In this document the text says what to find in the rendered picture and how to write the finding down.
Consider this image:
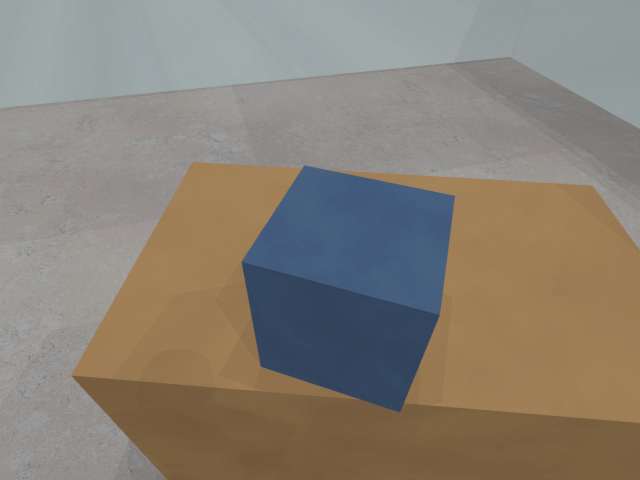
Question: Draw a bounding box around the carton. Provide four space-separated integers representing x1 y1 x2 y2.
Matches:
242 165 455 412

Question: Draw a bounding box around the pedestal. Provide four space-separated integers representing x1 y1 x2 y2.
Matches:
71 162 640 480

